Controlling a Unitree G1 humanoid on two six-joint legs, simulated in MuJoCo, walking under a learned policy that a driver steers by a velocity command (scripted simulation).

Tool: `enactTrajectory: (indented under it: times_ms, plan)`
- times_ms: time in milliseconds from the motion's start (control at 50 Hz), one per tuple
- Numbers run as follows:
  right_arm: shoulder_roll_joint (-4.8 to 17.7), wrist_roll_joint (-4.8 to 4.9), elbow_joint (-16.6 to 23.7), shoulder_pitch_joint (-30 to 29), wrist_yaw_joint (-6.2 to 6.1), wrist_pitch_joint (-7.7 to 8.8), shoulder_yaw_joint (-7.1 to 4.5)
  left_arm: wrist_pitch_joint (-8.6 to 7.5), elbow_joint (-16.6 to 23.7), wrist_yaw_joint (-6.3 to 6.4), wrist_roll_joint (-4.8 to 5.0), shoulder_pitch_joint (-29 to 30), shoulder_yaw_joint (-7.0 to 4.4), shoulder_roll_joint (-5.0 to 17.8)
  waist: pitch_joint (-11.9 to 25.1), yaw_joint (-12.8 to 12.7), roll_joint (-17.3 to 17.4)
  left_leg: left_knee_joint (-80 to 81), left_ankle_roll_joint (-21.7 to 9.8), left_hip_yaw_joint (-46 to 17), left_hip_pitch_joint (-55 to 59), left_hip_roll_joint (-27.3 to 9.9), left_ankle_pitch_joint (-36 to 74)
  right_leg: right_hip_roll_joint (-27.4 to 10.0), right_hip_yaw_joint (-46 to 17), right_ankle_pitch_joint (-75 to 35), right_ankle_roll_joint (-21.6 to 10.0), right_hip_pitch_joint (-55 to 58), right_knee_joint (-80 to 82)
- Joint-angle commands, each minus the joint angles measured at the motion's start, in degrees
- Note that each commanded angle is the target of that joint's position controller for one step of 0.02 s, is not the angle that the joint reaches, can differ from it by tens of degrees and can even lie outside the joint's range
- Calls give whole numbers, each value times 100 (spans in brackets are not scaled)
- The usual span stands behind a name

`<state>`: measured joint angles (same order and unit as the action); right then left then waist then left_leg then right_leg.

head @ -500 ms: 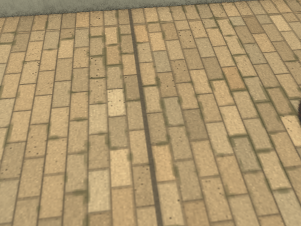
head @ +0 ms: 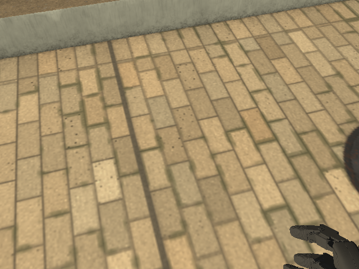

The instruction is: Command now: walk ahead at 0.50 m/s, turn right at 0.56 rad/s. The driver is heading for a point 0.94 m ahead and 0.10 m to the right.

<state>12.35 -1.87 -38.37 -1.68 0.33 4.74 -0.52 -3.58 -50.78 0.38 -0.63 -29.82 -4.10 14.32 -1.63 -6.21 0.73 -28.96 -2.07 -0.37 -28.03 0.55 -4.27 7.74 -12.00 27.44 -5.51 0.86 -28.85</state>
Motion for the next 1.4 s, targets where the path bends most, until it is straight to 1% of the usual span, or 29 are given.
enactTrajectory:
  times_ms: [20, 40, 60, 80, 140, 220, 340, 440, 500, 540, 560, 580, 600, 640, 700, 840, 980, 1040, 1080, 1100, 1120, 1140, 1160, 1180, 1220, 1240, 1280, 1360, 1400]
  plan:
    - [1823, -216, -66, 2192, -175, 41, -535, -76, 751, -22, 252, -480, -26, 141, 2279, 810, 1752, 947, -1152, -4115, 4684, -2815, -1287, 132, 504, 628, 87, -3245, -4074]
    - [1294, -88, -11, 1885, -143, -43, -494, 21, 590, 24, 11, -259, -87, 660, 1763, 759, 925, 1161, -1178, -4369, 4020, -2591, -2207, -404, 541, 146, 40, -3771, -4562]
    - [776, -35, 28, 1517, -130, -46, -361, 62, 623, -35, -68, 275, -103, 671, 897, 725, 327, 1305, -1006, -3317, 3131, -2260, -2130, -622, 624, -440, 74, -3757, -4443]
    - [578, -30, -36, 1394, -104, -26, -300, 81, 676, -92, -84, 569, -88, 569, 503, 674, 98, 1459, -859, -2467, 2541, -1951, -1491, -783, 680, -738, 121, -3624, -4198]
    - [586, 48, -287, 1637, -87, 97, -293, 270, 729, -248, -183, 676, -66, 412, 233, 501, 527, 1744, -647, -1182, 1843, -1535, -197, -995, 806, -924, 204, -3275, -3890]
    - [704, 108, -459, 1925, -42, 218, -345, 352, 1000, -352, -191, 1317, -31, 343, 99, 506, 415, 2045, -757, -482, 1969, -1603, 316, -1149, 819, -1525, 268, -3900, -3655]
    - [798, 77, -698, 2317, -21, 171, -371, 315, 1354, -461, -138, 2433, 81, 217, -167, 738, 361, 2042, -598, 564, 2234, -1411, 843, -1182, 1188, -2682, 288, -4037, -2134]
    - [1003, 68, -932, 2787, -97, 55, -422, 289, 1697, -529, -168, 3251, 132, 211, -388, 1005, 376, 1808, -510, 964, 2958, -1631, 1397, -1088, 1720, -2193, 47, -3825, -1042]
    - [1216, 62, -1052, 2861, -159, -71, -457, 289, 1694, -460, -220, 3036, 81, 288, -129, 843, 539, 814, -396, 1320, 3331, -1681, 3702, -611, 2076, -1281, -249, -3069, -683]
    - [1300, 103, -1068, 2827, -177, -160, -447, 205, 1306, -364, -286, 1730, -52, 473, 667, 236, 404, -1108, -286, 1547, 2931, -1589, 4196, -173, 2041, -1318, -555, -1336, -64]
    - [1103, 100, -909, 2809, -156, -157, -376, 167, 1032, -265, -353, 739, -195, 854, 1352, -167, -127, -2695, -132, 1549, 1673, -1456, 2409, -956, 891, -846, -826, 313, 173]
    - [422, 132, -460, 2932, -13, -118, -221, 165, 1096, -180, -244, 835, -321, 1484, 1779, 217, -1523, -4611, 190, 1349, -893, -420, -2743, -2783, -2121, -923, -1534, 1974, 579]
    - [946, 75, -388, 2293, -14, -97, -350, 221, 1129, -108, -99, 485, -309, 1379, 1907, -151, -559, -5076, 178, 240, -1343, -278, -2509, -2965, -2817, -1585, -1577, 1823, 1114]
    - [777, 177, -344, 1968, 11, -3, -280, 183, 894, -44, -45, 997, -168, 916, 638, 287, -218, -4415, 85, 81, -1260, -706, -1513, -2452, -1035, -3305, -1202, 464, 1178]
    - [678, -6, -708, 2567, 77, -257, -274, 17, 852, -72, -11, 1460, 12, 473, 403, 822, -283, -3699, 140, 55, -260, -830, -1338, -1908, 53, -3830, -811, -641, 1609]
    - [597, 92, -583, 1539, 181, -368, -326, -176, 406, -84, -41, 845, 15, 596, -278, 572, -335, -2720, 100, -256, -1268, -560, -79, -1775, 993, -3708, -424, -473, 2215]
    - [406, 11, -264, 495, 280, -291, -197, -231, 66, 60, -53, 504, 105, 530, -556, 305, -347, -1042, -146, 420, -1170, -323, 543, -1911, 1772, -4754, -175, 312, 2129]
    - [472, 15, -217, 668, 272, -291, -213, -195, -51, 144, -84, 533, 89, 750, -290, 482, -527, -645, -463, 832, -524, 72, -132, -2018, 2047, -6963, -29, 774, 1298]
    - [655, -8, -415, 1495, 219, -285, -300, -120, -58, 196, -134, 676, 46, 948, 222, 870, -692, -578, -741, 961, 341, 430, -750, -2090, 2178, -8214, 7, 871, -44]
    - [816, -48, -633, 2248, 185, -242, -390, -74, -9, 196, -132, 773, 30, 1021, 639, 1216, -615, -235, -910, 816, 1299, 546, -767, -2045, 2245, -7730, 4, 492, -1191]
    - [1202, -127, -824, 3083, 116, -222, -541, -85, 154, 173, -87, 931, 50, 997, 1130, 1647, -187, 133, -1256, -150, 2671, -78, -1025, -1805, 2331, -6011, 71, -625, -2866]
    - [1874, -103, -764, 2979, 48, -263, -730, -136, 464, 22, -12, 542, 178, 330, 1546, 1125, 1311, 385, -2260, -3246, 4428, -1810, -668, -503, 2178, -438, 373, -3239, -5163]
    - [1730, 177, -771, 2893, 82, -295, -715, -194, 577, -5, -92, 1109, 122, 671, 1743, 1314, 528, 1022, -2408, -4273, 4560, -1913, -607, -433, 883, 35, 320, -4043, -5726]
    - [1555, 179, -739, 2528, 43, -314, -671, -276, 754, -40, -38, 1438, 153, 653, 902, 1143, 244, 1181, -2185, -3393, 3845, -1845, -417, -819, 749, -542, 295, -4357, -5412]
    - [1050, 162, -722, 2101, 27, -296, -533, -271, 750, -38, -84, 1492, 164, 624, 148, 727, -374, 1405, -1724, -2416, 2501, -1358, 557, -1166, 870, -903, 385, -3870, -4479]
    - [914, 186, -714, 1972, 10, -267, -481, -146, 761, -42, -171, 1372, 179, 589, 114, 549, -285, 1507, -1607, -2062, 2085, -1121, 879, -1240, 879, -905, 492, -3530, -4189]
    - [1003, 206, -724, 2025, 24, -162, -483, 61, 773, -74, -241, 1268, 204, 484, 171, 449, -106, 1606, -1554, -1708, 1772, -876, 1293, -1274, 995, -903, 648, -3301, -3759]
    - [1198, 203, -771, 2344, 15, -131, -536, 154, 1083, -113, -223, 2040, 223, 452, -33, 640, 112, 1780, -1349, -1516, 1667, -579, 1176, -1315, 1178, -1732, 877, -3698, -2652]
    - [1152, 213, -818, 2505, 6, -149, -518, 146, 1160, -116, -185, 2349, 238, 424, -78, 770, 197, 1530, -1082, -1272, 1883, -476, 2410, -1220, 1271, -2201, 894, -3711, -2015]
